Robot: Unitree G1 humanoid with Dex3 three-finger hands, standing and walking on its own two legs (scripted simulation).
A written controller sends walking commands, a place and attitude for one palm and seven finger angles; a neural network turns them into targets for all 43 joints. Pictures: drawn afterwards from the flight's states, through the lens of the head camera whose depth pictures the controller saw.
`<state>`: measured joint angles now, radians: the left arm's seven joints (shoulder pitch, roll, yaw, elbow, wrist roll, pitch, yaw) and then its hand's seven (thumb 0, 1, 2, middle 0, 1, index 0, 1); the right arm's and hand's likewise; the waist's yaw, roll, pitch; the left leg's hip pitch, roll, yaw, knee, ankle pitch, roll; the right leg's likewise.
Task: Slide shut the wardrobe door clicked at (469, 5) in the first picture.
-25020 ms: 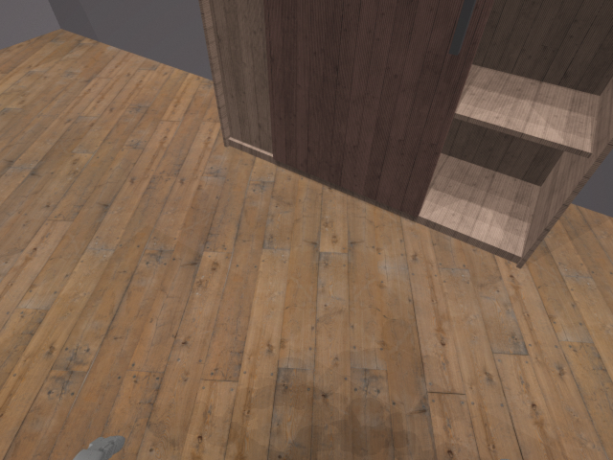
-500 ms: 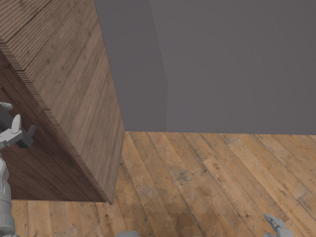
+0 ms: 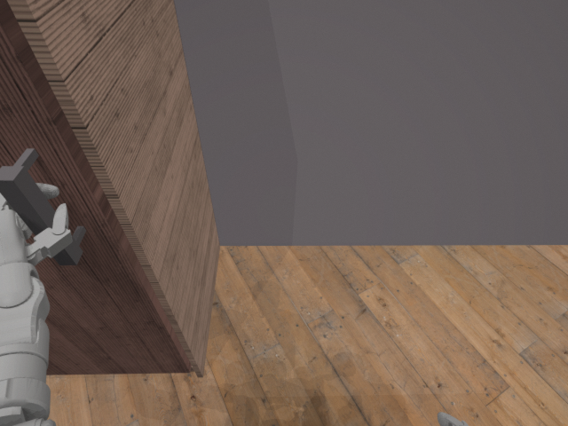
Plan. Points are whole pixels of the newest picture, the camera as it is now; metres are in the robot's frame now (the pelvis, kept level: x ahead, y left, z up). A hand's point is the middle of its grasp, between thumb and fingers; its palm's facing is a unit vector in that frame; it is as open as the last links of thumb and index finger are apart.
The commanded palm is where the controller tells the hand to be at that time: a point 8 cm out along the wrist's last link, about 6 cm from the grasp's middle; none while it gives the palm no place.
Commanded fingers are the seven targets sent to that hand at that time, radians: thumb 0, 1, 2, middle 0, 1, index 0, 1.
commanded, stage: stop walking and hold the door there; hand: left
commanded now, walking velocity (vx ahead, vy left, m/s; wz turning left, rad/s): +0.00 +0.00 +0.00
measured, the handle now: (51, 209) +0.37 +0.37 +0.10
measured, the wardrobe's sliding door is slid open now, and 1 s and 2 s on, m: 0.01 0.02 0.03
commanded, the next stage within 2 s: loosen the grip on the handle in 1.80 s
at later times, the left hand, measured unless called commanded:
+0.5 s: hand (57, 232) +0.33 +0.35 +0.10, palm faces +0.53 -0.79 -0.31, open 5.8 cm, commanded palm +0.28 +0.38 +0.09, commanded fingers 0.00 0.90 0.90 -0.45 -1.40 -0.45 -1.40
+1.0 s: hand (51, 235) +0.33 +0.35 +0.10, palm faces +0.37 -0.91 -0.21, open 5.8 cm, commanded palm +0.29 +0.38 +0.09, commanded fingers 0.00 0.90 0.90 -0.45 -1.40 -0.45 -1.40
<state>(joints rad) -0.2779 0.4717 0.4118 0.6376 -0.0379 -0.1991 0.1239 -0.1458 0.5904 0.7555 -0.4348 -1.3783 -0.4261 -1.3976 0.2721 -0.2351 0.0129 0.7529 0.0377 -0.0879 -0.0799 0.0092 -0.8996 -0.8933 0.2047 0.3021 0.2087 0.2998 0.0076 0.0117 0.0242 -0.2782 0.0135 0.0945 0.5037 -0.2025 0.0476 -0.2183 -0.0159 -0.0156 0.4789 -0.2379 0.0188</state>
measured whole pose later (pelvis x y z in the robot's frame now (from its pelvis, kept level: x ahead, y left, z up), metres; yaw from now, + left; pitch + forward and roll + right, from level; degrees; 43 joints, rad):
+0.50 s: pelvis +0.01 +0.01 +0.00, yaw +2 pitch +0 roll -1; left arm -0.30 0.44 0.37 0.68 -0.03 -0.24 0.09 -0.21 0.57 0.78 -0.44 -1.38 -0.43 -1.40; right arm 0.23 -0.33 -0.05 0.73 0.05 -0.03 -0.08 0.01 -0.90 -0.89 0.20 0.30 0.20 0.30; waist 0.03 0.04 0.02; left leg -0.36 -0.01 0.01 0.69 -0.38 0.00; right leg -0.23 -0.04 -0.02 0.47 -0.25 0.03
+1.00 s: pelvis -0.04 +0.10 -0.01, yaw +2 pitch -1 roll -1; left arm -0.36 0.33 0.23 0.50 -0.05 -0.23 0.11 -0.14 0.66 0.74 -0.46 -1.40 -0.35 -1.40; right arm 0.21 -0.19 0.04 0.73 0.03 -0.05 -0.06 0.01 -0.90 -0.89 0.21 0.30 0.21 0.30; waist 0.02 0.03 0.10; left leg -0.34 0.00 0.11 0.56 -0.20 0.05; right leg -0.24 -0.04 -0.07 0.57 -0.32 0.02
